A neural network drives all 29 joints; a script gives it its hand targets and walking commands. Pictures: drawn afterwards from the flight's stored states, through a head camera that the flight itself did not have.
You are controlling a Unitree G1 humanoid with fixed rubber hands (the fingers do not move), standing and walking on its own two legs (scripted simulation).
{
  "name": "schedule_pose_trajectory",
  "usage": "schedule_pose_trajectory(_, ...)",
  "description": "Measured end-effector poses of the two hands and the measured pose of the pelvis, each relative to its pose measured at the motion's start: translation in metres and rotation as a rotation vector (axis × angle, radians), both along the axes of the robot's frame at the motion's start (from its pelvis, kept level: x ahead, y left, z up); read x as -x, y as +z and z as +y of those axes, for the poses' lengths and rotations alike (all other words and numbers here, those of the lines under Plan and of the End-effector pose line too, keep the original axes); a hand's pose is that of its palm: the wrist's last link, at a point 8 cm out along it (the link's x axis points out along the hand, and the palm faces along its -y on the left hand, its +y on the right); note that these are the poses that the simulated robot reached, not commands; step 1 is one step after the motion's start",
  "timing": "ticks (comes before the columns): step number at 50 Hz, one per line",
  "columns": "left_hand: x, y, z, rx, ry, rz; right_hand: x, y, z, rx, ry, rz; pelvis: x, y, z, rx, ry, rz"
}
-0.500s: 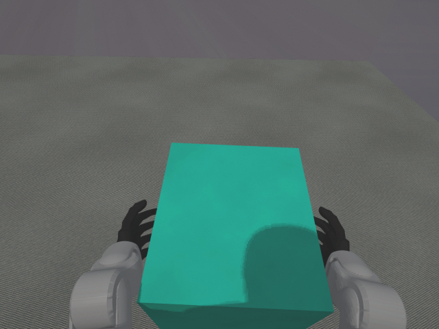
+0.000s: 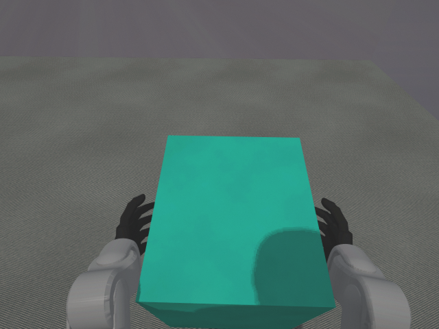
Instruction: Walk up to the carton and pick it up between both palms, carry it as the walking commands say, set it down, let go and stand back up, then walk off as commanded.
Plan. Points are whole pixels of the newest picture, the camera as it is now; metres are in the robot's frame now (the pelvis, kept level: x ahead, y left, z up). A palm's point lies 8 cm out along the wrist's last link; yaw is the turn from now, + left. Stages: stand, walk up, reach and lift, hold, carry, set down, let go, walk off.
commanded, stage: carry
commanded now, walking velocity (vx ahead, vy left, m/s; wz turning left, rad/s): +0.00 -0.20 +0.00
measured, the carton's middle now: (231, 238) +0.28 +0.01 +0.04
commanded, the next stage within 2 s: none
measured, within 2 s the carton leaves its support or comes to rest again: neither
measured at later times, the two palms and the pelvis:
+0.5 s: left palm (238, 273) +0.18 +0.00 +0.11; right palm out of the picture +0.17 -0.32 +0.10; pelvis -0.05 -0.15 +0.01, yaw -1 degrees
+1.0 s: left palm (344, 306) +0.15 -0.14 +0.10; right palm out of the picture +0.13 -0.46 +0.10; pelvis -0.09 -0.28 +0.00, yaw -2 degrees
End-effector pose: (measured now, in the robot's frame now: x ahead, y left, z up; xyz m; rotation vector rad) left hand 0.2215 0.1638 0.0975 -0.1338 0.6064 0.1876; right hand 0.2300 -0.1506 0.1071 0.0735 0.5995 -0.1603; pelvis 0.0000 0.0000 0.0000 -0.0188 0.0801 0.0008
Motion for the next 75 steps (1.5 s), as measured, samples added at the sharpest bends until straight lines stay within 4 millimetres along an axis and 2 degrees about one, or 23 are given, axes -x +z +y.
schedule_pose_trajectory(4,0.011,-0.01,-0.014,0.02,0.003,0.058,0.012,-0.007,-0.014,0.015,-0.001,0.059,0.007,0.004,-0.014,-0.008,-0.004,-0.011)
schedule_pose_trajectory(8,0.014,-0.004,-0.04,0.017,-0.032,0.067,0.026,-0.003,-0.04,0.006,-0.039,0.067,0.015,0.012,-0.033,0.002,-0.013,-0.016)
schedule_pose_trajectory(14,0.011,0.009,-0.093,-0.008,-0.078,0.019,0.038,0.004,-0.093,-0.01,-0.08,0.02,0.027,0.013,-0.075,0.017,-0.037,0.001)
schedule_pose_trajectory(17,0.013,0.007,-0.126,-0.03,-0.093,0.005,0.043,-0.004,-0.126,-0.027,-0.092,0.005,0.032,0.004,-0.103,0.008,-0.043,0.0)
schedule_pose_trajectory(20,0.021,0.002,-0.15,-0.053,-0.1,0.053,0.052,-0.014,-0.149,-0.056,-0.101,0.053,0.037,0.007,-0.123,-0.008,-0.038,-0.003)
schedule_pose_trajectory(24,0.034,0.006,-0.164,-0.054,-0.069,0.059,0.056,-0.011,-0.164,-0.064,-0.074,0.059,0.044,0.012,-0.143,-0.028,-0.032,-0.006)
schedule_pose_trajectory(29,0.046,0.01,-0.172,-0.032,-0.023,0.015,0.053,-0.001,-0.172,-0.038,-0.027,0.014,0.05,0.01,-0.164,-0.021,-0.013,-0.001)
schedule_pose_trajectory(33,0.055,0.0,-0.176,0.003,0.004,0.0,0.055,0.0,-0.176,0.0,0.001,0.0,0.055,0.001,-0.176,-0.002,0.004,-0.003)
schedule_pose_trajectory(36,0.064,-0.008,-0.185,0.021,0.01,0.04,0.063,-0.005,-0.185,0.016,0.006,0.041,0.061,0.002,-0.187,-0.012,0.003,-0.012)
schedule_pose_trajectory(41,0.07,-0.005,-0.217,0.018,-0.029,0.067,0.082,-0.004,-0.217,0.005,-0.038,0.067,0.071,0.012,-0.21,-0.002,-0.009,-0.02)
schedule_pose_trajectory(46,0.068,0.007,-0.26,-0.003,-0.068,0.027,0.092,0.003,-0.26,-0.008,-0.072,0.027,0.081,0.014,-0.245,0.014,-0.03,-0.005)
schedule_pose_trajectory(50,0.07,0.006,-0.305,-0.032,-0.09,0.005,0.1,-0.006,-0.304,-0.03,-0.089,0.005,0.088,0.003,-0.283,0.004,-0.04,-0.003)
schedule_pose_trajectory(53,0.078,0.002,-0.329,-0.055,-0.098,0.054,0.109,-0.015,-0.328,-0.06,-0.101,0.054,0.094,0.007,-0.303,-0.01,-0.035,-0.007)
schedule_pose_trajectory(57,0.092,0.007,-0.344,-0.053,-0.067,0.058,0.114,-0.011,-0.344,-0.066,-0.074,0.057,0.101,0.013,-0.324,-0.03,-0.028,-0.01)
schedule_pose_trajectory(62,0.104,0.01,-0.354,-0.032,-0.021,0.014,0.111,-0.001,-0.354,-0.04,-0.027,0.013,0.107,0.01,-0.345,-0.023,-0.01,-0.006)
schedule_pose_trajectory(68,0.12,-0.007,-0.364,0.022,0.014,0.019,0.117,-0.003,-0.363,0.016,0.01,0.02,0.116,0.0,-0.367,-0.017,0.008,-0.013)
schedule_pose_trajectory(71,0.127,-0.01,-0.379,0.019,0.0,0.065,0.13,-0.009,-0.379,0.009,-0.007,0.066,0.122,0.005,-0.379,-0.017,0.0,-0.022)
schedule_pose_trajectory(75,0.128,-0.002,-0.408,0.009,-0.037,0.063,0.143,-0.004,-0.407,-0.004,-0.046,0.063,0.13,0.012,-0.399,-0.006,-0.01,-0.021)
